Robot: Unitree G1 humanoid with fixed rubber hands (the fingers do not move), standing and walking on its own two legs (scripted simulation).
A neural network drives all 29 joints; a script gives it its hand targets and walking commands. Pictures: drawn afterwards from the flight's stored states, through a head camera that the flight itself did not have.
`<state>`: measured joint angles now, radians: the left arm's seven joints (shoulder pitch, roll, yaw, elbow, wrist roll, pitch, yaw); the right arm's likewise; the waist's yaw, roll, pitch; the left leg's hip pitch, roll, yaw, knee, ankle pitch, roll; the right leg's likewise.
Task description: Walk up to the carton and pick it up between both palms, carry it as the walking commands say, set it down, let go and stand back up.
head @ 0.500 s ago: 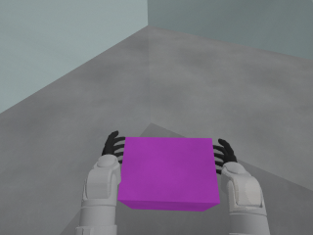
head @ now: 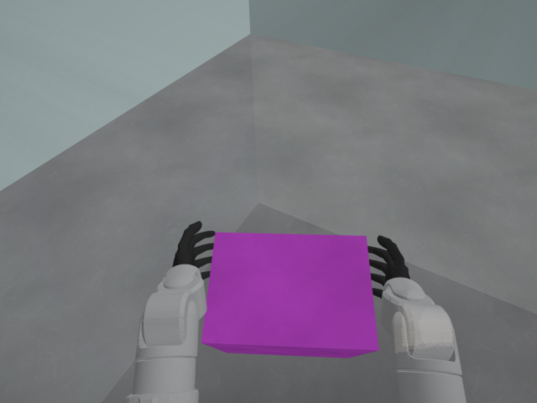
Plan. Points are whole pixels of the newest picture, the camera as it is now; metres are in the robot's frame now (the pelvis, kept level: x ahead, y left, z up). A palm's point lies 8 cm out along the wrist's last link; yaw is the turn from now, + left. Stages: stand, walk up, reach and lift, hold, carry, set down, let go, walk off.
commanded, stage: carry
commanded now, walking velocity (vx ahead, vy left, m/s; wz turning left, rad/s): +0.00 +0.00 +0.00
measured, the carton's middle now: (288, 301) +0.28 +0.00 -0.02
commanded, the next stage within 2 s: hold in 0.16 s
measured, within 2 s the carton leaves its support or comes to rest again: neither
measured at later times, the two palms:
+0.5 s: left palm (196, 262) +0.30 +0.14 +0.06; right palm (398, 282) +0.28 -0.16 +0.05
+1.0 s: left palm (205, 270) +0.32 +0.14 +0.01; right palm (388, 286) +0.31 -0.16 -0.01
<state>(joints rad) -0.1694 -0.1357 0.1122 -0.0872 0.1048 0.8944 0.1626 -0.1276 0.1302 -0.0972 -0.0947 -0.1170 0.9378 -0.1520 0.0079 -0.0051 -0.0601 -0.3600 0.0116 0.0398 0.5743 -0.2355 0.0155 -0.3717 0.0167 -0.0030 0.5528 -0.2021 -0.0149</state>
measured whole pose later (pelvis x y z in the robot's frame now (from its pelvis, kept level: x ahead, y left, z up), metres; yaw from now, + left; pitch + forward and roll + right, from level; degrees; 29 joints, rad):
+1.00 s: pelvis +0.01 -0.01 +0.00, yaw +2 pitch -1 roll +0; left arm -0.38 -0.19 0.34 0.48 0.33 0.51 0.00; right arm -0.30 0.15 -0.32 0.42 -0.30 0.57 -0.04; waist -0.01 0.02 0.04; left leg -0.30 -0.02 -0.03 0.58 -0.26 0.01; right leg -0.30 0.02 -0.03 0.57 -0.24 -0.03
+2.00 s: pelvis -0.04 +0.00 -0.14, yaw +1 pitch +31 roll +0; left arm -0.68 -0.21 0.43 0.54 0.24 0.33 0.20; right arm -0.69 0.05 -0.41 0.60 -0.25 0.38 -0.06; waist 0.01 0.02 -0.16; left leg -1.42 -0.03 0.01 1.30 -0.42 0.03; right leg -1.43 0.01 0.00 1.29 -0.39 0.00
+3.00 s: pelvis -0.06 -0.01 -0.28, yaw +3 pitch +40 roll +0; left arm -0.96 -0.10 0.40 0.62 0.13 0.29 0.27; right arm -0.97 -0.09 -0.31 0.71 -0.11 0.35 -0.15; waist 0.00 0.03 -0.08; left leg -2.00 -0.08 -0.01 1.82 -0.53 -0.01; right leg -2.00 0.04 0.01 1.81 -0.52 0.01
